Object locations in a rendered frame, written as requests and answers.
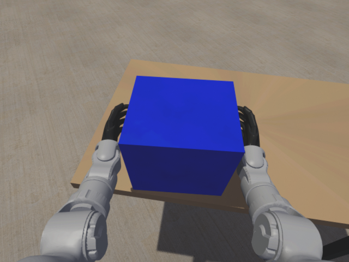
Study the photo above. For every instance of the carton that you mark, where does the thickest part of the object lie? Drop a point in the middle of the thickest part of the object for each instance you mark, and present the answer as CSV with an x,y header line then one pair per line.
x,y
181,135

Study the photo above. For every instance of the robot right hand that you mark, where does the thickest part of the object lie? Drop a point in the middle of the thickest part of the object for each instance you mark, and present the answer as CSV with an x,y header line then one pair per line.
x,y
250,132

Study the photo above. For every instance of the table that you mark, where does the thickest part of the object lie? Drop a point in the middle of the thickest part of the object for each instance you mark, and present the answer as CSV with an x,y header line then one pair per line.
x,y
303,128

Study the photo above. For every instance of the right robot upper arm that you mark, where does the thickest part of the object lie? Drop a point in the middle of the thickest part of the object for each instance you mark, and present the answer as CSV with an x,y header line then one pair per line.
x,y
279,237

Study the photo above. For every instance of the left robot upper arm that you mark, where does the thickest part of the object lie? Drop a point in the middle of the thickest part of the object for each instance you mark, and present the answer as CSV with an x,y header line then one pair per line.
x,y
78,236

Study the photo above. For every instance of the robot left hand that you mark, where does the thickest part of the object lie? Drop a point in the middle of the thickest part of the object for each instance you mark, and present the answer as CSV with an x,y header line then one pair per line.
x,y
112,127

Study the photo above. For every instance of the right robot forearm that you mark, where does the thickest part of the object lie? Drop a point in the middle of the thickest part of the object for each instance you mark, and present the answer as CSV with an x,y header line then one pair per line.
x,y
258,190

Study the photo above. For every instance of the left robot forearm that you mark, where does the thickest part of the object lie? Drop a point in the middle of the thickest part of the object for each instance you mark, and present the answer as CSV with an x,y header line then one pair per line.
x,y
98,185

